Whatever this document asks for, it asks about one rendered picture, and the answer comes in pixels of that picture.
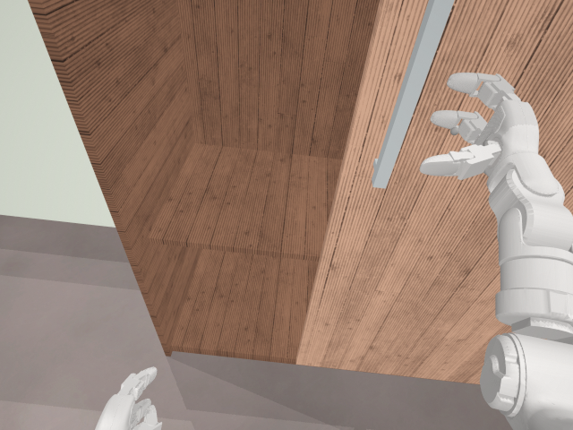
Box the right robot forearm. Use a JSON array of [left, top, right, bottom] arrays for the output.
[[486, 152, 573, 345]]

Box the right robot hand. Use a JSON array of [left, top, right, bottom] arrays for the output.
[[420, 73, 539, 180]]

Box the left robot hand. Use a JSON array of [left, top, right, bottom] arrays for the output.
[[95, 367, 162, 430]]

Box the handle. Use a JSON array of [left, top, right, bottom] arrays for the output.
[[372, 0, 455, 189]]

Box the robot right upper arm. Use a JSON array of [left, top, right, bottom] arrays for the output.
[[480, 332, 573, 430]]

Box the wardrobe door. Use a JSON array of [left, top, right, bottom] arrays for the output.
[[296, 0, 573, 384]]

